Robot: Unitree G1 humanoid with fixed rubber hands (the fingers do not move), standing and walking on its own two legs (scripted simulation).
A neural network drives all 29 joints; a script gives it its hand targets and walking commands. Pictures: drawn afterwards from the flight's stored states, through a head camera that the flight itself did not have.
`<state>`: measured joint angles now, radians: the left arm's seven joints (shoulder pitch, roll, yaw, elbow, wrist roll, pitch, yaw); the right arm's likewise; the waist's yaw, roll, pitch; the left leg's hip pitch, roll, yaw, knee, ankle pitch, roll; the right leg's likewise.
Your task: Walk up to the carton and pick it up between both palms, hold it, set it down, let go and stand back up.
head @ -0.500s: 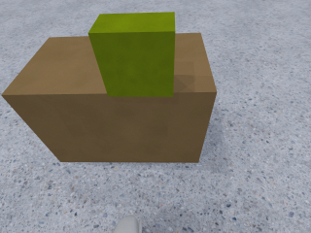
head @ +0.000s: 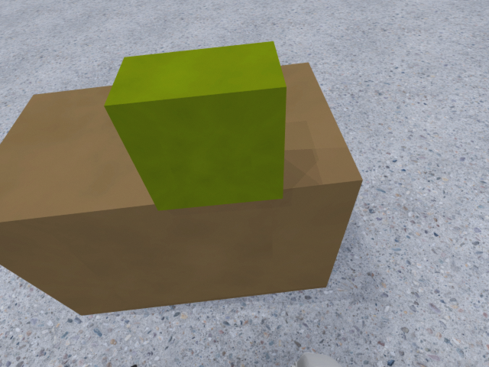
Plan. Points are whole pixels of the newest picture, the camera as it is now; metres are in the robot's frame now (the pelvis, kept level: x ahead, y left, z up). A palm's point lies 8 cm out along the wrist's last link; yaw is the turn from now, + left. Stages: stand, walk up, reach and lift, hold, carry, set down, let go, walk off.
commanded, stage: walk up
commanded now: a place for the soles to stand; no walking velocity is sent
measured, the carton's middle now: (210, 133) +0.55 +0.06 +0.06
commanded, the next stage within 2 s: none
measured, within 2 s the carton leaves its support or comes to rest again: neither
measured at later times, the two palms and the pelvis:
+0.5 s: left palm out of the picture +0.14 +0.35 -0.12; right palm (332, 328) +0.20 -0.13 -0.11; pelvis +0.08 +0.09 +0.01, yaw -1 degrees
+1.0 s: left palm out of the picture +0.14 +0.34 -0.11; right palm out of the picture +0.10 -0.16 -0.11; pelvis +0.08 +0.09 +0.02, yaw -2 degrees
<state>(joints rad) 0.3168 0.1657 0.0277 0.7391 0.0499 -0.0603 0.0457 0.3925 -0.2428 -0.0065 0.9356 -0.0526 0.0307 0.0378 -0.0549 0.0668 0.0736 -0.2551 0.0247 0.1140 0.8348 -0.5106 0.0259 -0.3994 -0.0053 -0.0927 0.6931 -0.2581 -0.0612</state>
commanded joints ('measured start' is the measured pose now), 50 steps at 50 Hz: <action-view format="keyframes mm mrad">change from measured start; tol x16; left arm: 1 261 256 79 -9 -40 7 59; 14 -24 232 35 2 -28 33 -25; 50 -60 206 -34 236 -56 59 -39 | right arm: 1 -24 -134 -26 -123 -13 20 -3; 27 -261 -153 -35 -142 39 -8 -58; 50 -126 -147 9 -4 49 -44 -55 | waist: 1 115 -157 -18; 11 47 -282 -71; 22 72 197 -86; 33 29 -180 1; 50 56 -44 -29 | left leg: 1 -503 68 -125 411 -68 -56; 14 83 -38 25 -262 499 -38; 17 128 351 -449 -433 699 128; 30 -4 48 -97 -268 242 3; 50 7 111 -157 -456 250 15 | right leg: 1 325 -497 803 -451 -393 -208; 11 78 -165 74 -217 545 -76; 15 -5 -134 72 -36 284 9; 18 -48 -22 125 340 -461 86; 28 213 -71 151 -184 33 31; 31 -44 -181 321 -352 -81 -23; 50 110 -82 168 -304 -41 16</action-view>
